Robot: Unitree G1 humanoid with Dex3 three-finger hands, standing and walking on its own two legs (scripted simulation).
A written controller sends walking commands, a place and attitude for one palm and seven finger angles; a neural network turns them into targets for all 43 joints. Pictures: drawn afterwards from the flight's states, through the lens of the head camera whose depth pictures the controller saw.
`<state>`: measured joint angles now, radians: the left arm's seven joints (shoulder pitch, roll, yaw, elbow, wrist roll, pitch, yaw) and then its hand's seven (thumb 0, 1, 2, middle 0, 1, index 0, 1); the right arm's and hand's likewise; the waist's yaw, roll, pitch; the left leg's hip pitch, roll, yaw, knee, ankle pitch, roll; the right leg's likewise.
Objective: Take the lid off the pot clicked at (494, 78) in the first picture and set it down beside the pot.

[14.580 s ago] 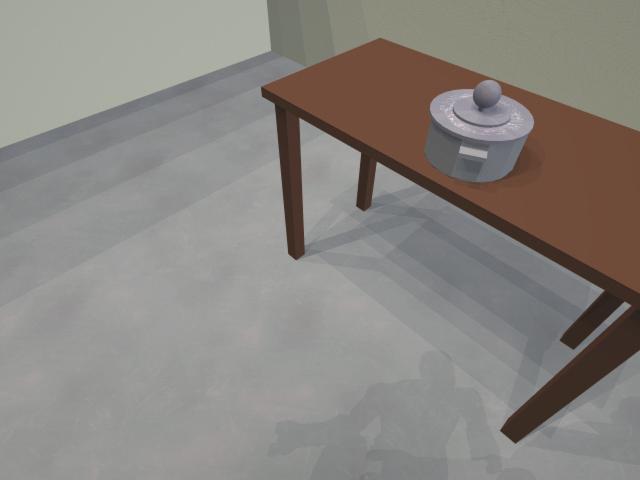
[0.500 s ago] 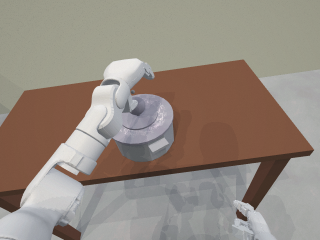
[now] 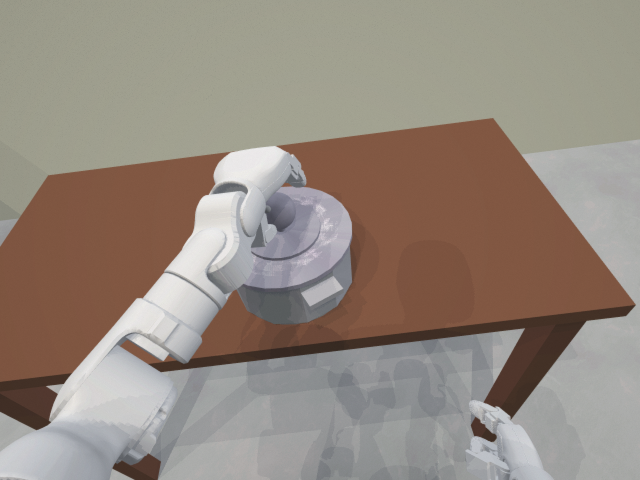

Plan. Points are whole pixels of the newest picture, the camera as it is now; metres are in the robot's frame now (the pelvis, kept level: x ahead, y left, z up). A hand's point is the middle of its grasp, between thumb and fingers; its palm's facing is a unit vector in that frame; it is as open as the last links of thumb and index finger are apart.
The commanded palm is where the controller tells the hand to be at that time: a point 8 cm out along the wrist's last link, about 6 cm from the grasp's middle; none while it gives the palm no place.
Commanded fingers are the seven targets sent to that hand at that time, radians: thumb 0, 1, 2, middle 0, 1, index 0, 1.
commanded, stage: lower the open fingers around the knob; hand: left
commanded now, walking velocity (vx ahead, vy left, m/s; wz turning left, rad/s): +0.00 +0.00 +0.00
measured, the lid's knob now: (277, 211) +0.45 +0.08 +0.11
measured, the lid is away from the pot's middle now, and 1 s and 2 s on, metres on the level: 0.00 0.01 0.01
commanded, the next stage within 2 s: close the fingers and squeeze the knob in 0.78 s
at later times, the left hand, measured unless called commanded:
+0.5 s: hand (274, 223) +0.42 +0.08 +0.11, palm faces -0.21 -0.11 -0.97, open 10.5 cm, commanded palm +0.40 +0.09 +0.18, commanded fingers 0.00 -0.41 1.61 -0.83 -0.08 -0.83 -0.08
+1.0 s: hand (280, 223) +0.41 +0.07 +0.12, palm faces -0.20 -0.10 -0.97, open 10.4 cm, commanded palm +0.39 +0.08 +0.18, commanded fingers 0.00 -0.25 1.37 -0.84 -0.08 -0.84 -0.08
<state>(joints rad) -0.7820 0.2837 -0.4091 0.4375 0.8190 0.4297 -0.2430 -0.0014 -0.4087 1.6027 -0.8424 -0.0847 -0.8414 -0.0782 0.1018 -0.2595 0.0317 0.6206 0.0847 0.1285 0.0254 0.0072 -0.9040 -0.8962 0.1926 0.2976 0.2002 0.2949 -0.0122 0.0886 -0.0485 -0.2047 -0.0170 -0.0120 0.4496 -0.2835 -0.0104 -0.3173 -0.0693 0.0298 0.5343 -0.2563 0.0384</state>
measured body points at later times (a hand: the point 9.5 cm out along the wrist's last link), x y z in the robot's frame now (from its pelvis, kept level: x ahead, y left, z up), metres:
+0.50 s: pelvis +0.00 +0.00 +0.00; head +0.01 -0.05 +0.45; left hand +0.43 +0.08 +0.17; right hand +0.17 -0.23 -0.12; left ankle -0.03 +0.13 -0.74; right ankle +0.01 -0.14 -0.74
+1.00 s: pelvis +0.00 +0.00 +0.00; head +0.00 -0.05 +0.45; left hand +0.42 +0.07 +0.18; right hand +0.19 -0.22 -0.11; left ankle -0.03 +0.13 -0.74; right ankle +0.01 -0.14 -0.74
